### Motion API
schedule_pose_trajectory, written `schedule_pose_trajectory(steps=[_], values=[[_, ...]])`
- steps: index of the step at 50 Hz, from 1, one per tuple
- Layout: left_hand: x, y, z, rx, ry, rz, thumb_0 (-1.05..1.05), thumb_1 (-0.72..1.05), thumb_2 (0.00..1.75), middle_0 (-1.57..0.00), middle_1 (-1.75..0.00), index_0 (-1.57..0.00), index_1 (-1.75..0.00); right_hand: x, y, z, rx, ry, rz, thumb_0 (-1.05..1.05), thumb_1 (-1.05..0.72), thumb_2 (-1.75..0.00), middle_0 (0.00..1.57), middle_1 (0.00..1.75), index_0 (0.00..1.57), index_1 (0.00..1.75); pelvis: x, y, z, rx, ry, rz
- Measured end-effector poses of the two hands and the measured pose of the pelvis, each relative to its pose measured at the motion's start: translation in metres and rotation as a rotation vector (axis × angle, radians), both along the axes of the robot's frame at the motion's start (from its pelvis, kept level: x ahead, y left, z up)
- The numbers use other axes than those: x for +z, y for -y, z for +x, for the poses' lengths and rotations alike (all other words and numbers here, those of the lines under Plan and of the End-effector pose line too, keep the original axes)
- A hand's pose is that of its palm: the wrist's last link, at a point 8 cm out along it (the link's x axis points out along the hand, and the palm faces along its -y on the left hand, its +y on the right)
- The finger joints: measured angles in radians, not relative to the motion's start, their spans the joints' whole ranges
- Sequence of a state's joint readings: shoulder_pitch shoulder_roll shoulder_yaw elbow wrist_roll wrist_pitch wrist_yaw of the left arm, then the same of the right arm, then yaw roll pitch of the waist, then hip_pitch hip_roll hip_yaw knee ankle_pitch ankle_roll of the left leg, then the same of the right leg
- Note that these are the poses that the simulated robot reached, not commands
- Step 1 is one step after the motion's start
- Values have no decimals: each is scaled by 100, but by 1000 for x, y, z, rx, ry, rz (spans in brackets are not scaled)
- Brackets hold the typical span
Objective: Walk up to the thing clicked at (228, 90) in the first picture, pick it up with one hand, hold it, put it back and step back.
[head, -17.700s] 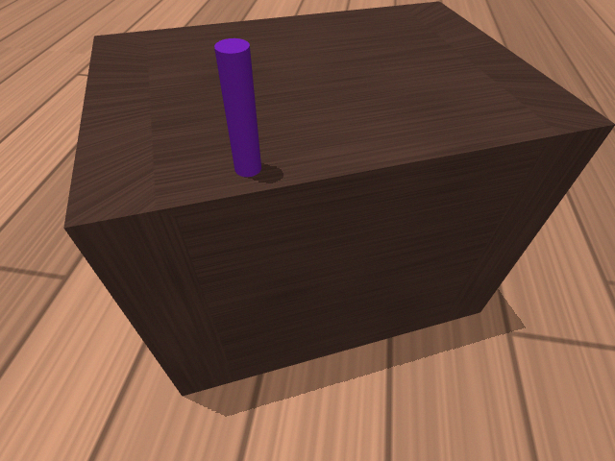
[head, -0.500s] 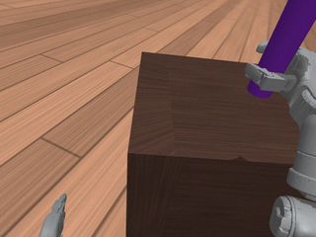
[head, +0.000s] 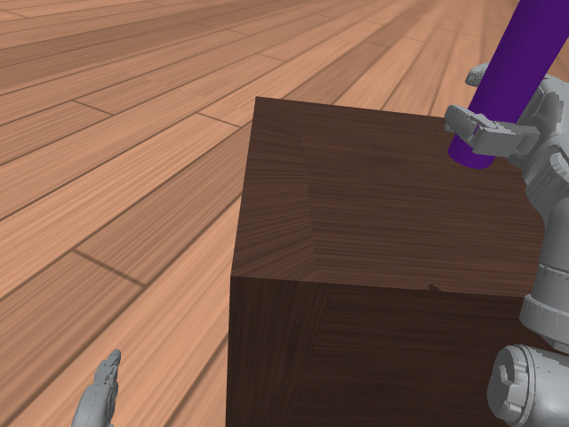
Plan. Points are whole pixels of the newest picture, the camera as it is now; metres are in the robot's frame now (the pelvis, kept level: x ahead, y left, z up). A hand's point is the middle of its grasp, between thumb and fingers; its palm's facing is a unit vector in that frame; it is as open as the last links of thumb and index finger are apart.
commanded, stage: hold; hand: right
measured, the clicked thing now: (520, 60) +0.33 -0.18 +0.40
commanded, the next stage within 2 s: crouch in 1.10 s
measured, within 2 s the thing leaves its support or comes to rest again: neither
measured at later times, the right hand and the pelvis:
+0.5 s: hand (480, 119) +0.34 -0.17 +0.34, palm faces +0.14 +0.99 -0.02, open 7.3 cm; pelvis +0.00 +0.00 +0.00, yaw +0 degrees
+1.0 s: hand (471, 126) +0.34 -0.17 +0.33, palm faces +0.12 +0.99 -0.03, open 7.3 cm; pelvis +0.00 +0.00 +0.00, yaw +0 degrees
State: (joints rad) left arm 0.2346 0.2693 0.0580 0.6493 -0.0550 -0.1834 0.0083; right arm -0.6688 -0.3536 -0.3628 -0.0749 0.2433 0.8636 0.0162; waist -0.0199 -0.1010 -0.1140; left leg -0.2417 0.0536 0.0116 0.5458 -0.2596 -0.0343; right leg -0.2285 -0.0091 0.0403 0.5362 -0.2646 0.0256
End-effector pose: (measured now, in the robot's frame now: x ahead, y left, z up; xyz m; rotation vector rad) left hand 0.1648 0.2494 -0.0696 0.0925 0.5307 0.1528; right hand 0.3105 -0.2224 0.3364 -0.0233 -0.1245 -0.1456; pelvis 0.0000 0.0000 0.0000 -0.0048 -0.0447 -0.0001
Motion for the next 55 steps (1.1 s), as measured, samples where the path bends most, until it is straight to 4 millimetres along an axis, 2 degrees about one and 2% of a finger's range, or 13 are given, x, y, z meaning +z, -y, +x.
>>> schedule_pose_trajectory(steps=[14,22,28,36,43,55], values=[[3,-5,-3,8,15,8,-1,-54,5,-5,-5,-6,-6,-10,-4,-2,25,-36,5,1,9,-113,89,122,87,120,0,0,-4,0,3,0],[1,-4,-5,5,3,10,-1,-54,5,-5,-5,-6,-6,-6,0,-2,0,-5,-2,1,9,-113,89,122,87,120,0,-1,-3,1,-2,2],[0,-3,-3,4,-7,13,-1,-54,5,-5,-5,-6,-6,-1,-5,-3,24,2,-10,1,9,-113,89,122,87,120,0,0,-1,-1,0,3],[4,0,5,8,22,1,-1,-54,5,-6,-5,-6,-6,-11,-3,6,21,-61,14,1,9,-113,89,122,87,121,0,1,0,-1,-1,1],[6,-2,2,6,21,12,-1,-54,5,-6,-5,-6,-6,-7,2,4,2,-6,4,1,9,-113,89,122,87,121,0,0,2,0,-6,0],[0,-2,2,7,-5,0,-1,-54,5,-6,-5,-6,-6,-16,-7,4,40,-50,3,1,9,-113,89,122,87,121,1,1,2,0,1,2]])
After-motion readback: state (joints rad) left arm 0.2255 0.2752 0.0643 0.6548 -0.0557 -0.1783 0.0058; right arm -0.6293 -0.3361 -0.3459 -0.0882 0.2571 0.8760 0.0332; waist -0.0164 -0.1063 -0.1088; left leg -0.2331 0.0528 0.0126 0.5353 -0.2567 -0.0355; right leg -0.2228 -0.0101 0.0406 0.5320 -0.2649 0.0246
